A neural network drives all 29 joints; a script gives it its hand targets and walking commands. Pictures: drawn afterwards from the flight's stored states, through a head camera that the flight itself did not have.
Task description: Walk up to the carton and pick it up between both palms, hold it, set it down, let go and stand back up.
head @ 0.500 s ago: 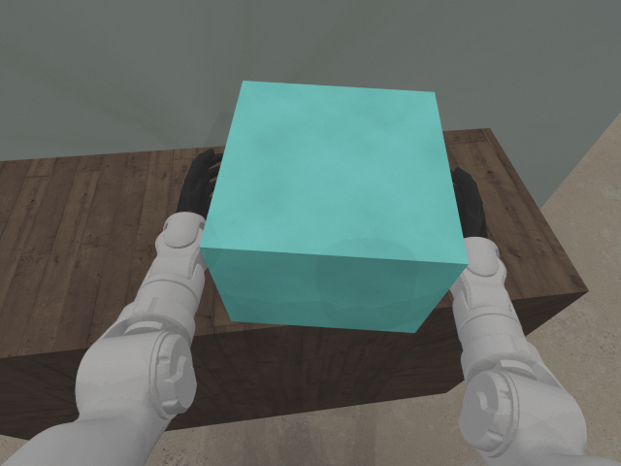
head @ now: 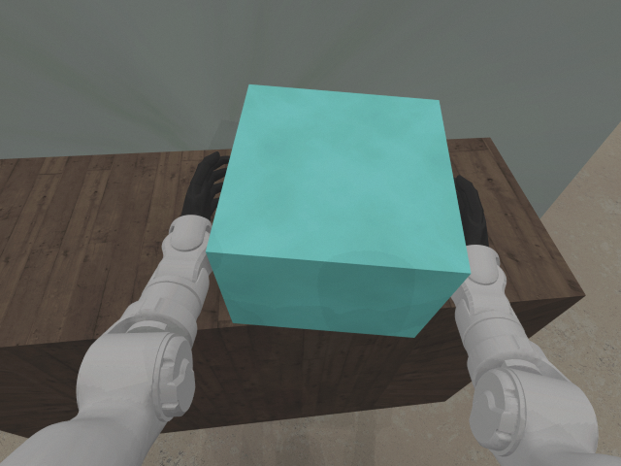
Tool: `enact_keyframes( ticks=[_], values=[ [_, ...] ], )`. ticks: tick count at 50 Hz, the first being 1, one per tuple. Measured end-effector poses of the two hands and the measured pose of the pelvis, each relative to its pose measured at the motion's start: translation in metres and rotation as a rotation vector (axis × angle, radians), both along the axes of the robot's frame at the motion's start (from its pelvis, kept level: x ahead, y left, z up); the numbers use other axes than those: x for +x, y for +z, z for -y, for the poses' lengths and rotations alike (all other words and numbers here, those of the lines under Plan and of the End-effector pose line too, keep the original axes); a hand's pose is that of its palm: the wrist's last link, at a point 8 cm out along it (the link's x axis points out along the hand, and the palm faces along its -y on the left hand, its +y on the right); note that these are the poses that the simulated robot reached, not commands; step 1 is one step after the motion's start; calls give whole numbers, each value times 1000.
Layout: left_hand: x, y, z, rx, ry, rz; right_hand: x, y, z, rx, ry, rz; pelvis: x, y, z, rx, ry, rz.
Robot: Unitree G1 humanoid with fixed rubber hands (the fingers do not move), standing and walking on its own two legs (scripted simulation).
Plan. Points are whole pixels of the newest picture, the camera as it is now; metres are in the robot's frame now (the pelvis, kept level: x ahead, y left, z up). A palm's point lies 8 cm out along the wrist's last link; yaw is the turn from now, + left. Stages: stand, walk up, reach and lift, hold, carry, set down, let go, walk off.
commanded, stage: reach and lift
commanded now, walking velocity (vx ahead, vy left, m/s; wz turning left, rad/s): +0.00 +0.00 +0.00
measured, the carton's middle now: (333, 214) +0.45 +0.00 +0.05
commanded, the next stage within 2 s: none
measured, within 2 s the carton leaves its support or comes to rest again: neither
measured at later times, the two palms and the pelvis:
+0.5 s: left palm (191, 191) +0.41 +0.18 +0.13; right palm (487, 215) +0.40 -0.18 +0.12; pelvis +0.00 +0.00 +0.00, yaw +0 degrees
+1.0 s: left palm (169, 188) +0.38 +0.19 +0.17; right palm (499, 213) +0.37 -0.18 +0.16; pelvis -0.01 +0.00 +0.00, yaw +1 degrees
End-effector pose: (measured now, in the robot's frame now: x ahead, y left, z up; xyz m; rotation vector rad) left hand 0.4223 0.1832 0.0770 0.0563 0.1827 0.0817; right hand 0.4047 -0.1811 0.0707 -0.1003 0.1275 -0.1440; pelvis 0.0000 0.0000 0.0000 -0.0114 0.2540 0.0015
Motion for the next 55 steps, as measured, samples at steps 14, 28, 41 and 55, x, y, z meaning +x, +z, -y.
enact_keyframes(
  ticks=[14,28,41,55],
  values=[
    [-3,23,0,-5,16,20,0,21,-1,38,1,21,-1,0,-3,-4,-1,20],
    [-14,51,2,-20,18,15,-10,55,1,53,-1,15,-1,3,-3,1,1,154],
    [-34,74,-3,-37,32,14,-24,79,-4,64,14,14,-6,4,-2,2,12,210],
    [-52,89,-6,-28,41,-9,-38,85,-6,82,23,-12,-12,4,-2,3,14,276]
  ],
)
